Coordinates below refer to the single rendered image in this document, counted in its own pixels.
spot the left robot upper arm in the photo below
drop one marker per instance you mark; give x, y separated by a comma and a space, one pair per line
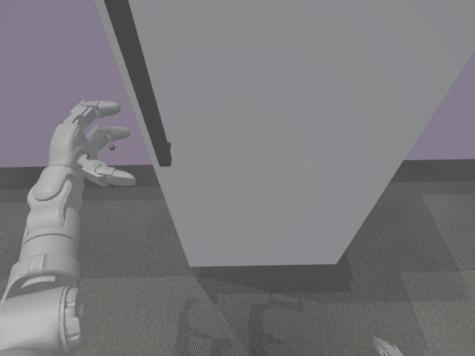
52, 322

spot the left robot hand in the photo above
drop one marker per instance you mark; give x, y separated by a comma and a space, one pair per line
69, 143

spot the right robot hand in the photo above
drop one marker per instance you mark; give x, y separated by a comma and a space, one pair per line
384, 348

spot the handle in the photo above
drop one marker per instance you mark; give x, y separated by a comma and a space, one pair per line
123, 24

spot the robot left forearm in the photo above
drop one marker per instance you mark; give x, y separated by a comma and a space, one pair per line
48, 257

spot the fridge door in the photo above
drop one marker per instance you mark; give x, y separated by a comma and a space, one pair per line
288, 118

